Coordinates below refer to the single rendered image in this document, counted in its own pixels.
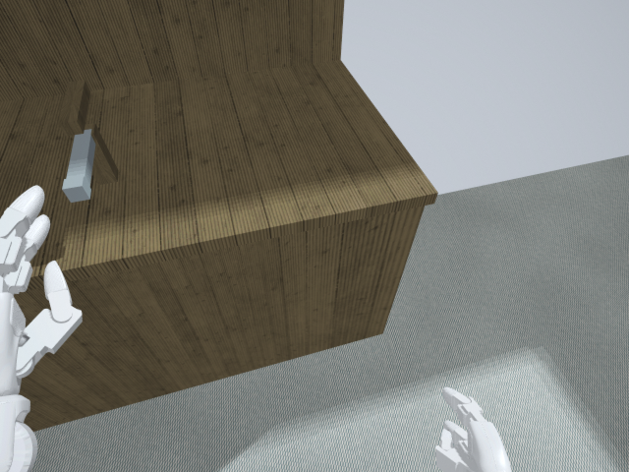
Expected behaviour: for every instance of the tap lever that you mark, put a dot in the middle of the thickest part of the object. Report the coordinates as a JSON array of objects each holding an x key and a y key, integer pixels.
[{"x": 77, "y": 184}]

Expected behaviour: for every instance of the robot left forearm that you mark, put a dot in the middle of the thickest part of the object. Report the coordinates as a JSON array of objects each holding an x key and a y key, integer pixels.
[{"x": 18, "y": 444}]

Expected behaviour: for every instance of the counter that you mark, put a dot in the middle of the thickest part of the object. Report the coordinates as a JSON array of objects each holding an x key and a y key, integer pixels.
[{"x": 249, "y": 205}]

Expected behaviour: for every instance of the robot left hand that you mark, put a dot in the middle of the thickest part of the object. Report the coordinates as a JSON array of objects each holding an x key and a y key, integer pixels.
[{"x": 21, "y": 234}]

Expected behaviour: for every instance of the robot right hand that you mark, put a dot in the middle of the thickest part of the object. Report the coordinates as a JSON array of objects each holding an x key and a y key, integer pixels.
[{"x": 479, "y": 450}]

